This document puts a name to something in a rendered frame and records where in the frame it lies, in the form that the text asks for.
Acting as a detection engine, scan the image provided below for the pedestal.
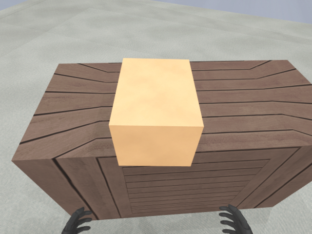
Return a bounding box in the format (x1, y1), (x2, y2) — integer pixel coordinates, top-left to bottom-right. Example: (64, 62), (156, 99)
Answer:
(11, 60), (312, 220)

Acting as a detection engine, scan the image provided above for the robot right hand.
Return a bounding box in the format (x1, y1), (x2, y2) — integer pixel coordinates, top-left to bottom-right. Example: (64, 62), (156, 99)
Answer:
(219, 204), (253, 234)

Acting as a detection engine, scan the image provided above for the carton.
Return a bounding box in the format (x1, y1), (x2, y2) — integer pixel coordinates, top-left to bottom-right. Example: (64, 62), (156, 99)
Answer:
(109, 58), (204, 166)

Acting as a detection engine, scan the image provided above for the robot left hand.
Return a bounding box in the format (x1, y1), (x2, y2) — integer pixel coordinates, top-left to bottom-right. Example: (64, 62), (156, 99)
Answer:
(61, 207), (92, 234)

